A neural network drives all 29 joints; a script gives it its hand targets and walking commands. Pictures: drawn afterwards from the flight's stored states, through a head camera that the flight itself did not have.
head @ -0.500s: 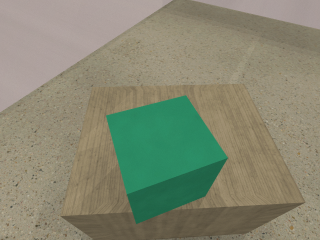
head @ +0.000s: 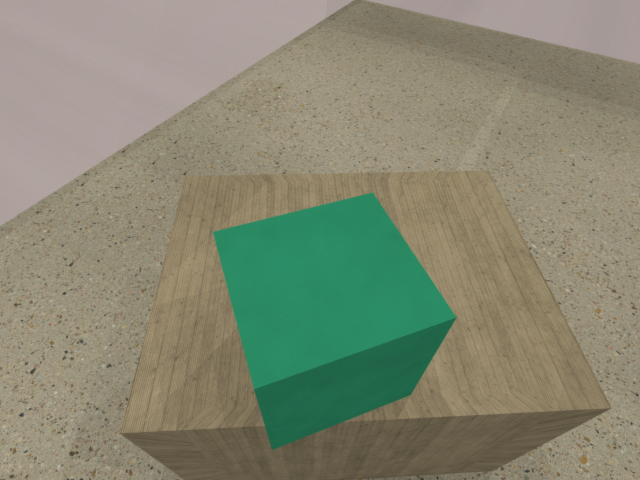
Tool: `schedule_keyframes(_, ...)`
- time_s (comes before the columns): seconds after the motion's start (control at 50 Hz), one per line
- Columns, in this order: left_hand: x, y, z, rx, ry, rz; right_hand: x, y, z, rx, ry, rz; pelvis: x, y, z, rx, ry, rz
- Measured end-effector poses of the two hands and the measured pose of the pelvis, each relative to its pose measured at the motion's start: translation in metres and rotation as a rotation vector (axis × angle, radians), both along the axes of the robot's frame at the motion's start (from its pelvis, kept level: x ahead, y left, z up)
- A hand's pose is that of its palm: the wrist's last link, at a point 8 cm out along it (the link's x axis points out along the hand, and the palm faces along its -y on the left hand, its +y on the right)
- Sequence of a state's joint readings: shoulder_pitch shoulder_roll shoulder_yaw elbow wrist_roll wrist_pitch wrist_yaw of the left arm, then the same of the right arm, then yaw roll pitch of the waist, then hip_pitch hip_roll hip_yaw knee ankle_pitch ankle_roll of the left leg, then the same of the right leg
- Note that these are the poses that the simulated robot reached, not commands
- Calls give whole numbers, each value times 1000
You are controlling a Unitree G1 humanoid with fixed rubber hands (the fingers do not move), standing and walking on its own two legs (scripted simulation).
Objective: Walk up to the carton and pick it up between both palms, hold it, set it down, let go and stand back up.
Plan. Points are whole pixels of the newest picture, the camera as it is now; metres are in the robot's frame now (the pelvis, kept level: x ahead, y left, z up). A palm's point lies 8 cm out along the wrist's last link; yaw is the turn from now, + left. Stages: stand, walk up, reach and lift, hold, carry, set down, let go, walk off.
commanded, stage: stand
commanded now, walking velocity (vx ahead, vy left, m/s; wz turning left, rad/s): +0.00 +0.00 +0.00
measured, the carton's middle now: (322, 322) +0.36 -0.01 -0.07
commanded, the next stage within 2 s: none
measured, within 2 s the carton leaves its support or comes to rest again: neither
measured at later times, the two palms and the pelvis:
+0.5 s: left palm out of the picture -0.01 +0.21 -0.15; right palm out of the picture -0.04 -0.21 -0.15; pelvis +0.00 +0.00 +0.00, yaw +0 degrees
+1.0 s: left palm out of the picture -0.01 +0.21 -0.15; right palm out of the picture -0.04 -0.21 -0.15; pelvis +0.00 +0.00 +0.00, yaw +0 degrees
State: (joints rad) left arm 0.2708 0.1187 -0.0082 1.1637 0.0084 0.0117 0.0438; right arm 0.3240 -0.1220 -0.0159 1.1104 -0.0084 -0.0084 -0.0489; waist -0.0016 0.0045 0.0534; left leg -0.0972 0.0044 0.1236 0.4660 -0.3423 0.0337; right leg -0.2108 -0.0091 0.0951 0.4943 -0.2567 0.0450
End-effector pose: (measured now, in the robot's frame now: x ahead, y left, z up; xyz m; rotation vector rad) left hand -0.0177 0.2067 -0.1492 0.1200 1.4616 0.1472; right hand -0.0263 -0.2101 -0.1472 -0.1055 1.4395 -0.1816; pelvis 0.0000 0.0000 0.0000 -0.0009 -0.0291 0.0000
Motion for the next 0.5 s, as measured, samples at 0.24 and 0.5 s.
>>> schedule_keyframes(0.24, 1, 1, 2, 7, -5, -1, -11, 3, 0, 13, 24, -7, -1, 0, 1, 1, 3, -1)
schedule_keyframes(0.5, 8, 1, 1, 6, -23, -8, -12, 3, 0, 8, 16, -14, -2, -1, 0, 3, 2, -4)
